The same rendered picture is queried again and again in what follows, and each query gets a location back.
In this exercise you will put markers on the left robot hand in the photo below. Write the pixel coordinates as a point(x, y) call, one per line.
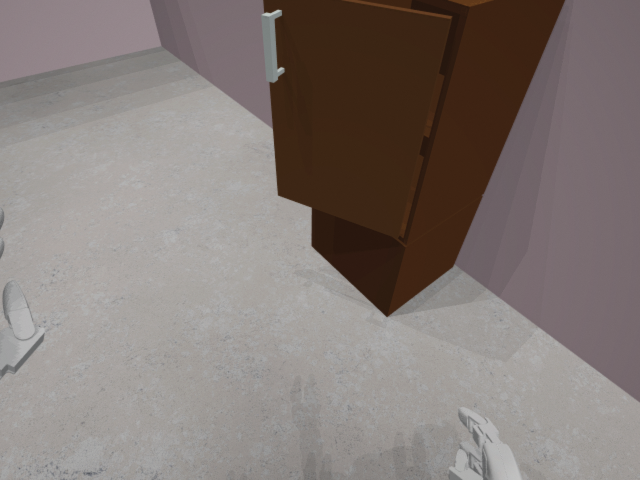
point(22, 338)

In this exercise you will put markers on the handle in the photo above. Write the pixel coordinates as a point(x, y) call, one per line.
point(269, 41)

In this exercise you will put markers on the right robot hand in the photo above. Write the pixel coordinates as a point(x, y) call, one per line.
point(496, 462)

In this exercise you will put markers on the cupboard door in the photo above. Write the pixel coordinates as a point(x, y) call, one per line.
point(350, 111)

